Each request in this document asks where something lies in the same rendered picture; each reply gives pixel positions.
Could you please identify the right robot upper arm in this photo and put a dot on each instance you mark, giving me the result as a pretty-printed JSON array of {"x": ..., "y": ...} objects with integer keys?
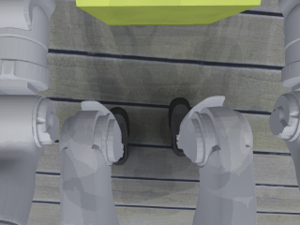
[{"x": 284, "y": 123}]

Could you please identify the left robot upper arm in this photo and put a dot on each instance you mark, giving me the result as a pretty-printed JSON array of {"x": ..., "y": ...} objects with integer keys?
[{"x": 27, "y": 124}]

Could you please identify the right robot forearm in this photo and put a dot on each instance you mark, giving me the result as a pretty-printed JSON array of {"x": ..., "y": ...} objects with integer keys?
[{"x": 290, "y": 74}]

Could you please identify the robot left foot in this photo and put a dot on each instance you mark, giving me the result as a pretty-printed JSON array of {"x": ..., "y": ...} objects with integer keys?
[{"x": 121, "y": 117}]

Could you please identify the robot foot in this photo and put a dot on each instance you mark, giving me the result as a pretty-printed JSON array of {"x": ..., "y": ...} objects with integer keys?
[
  {"x": 178, "y": 109},
  {"x": 121, "y": 117}
]

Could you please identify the left robot forearm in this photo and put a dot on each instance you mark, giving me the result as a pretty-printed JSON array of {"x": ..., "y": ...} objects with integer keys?
[{"x": 24, "y": 46}]

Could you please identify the carton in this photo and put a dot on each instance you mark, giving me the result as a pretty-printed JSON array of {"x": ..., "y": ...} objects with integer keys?
[{"x": 164, "y": 12}]

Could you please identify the robot right foot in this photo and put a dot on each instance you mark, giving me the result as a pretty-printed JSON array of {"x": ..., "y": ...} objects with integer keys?
[{"x": 178, "y": 109}]

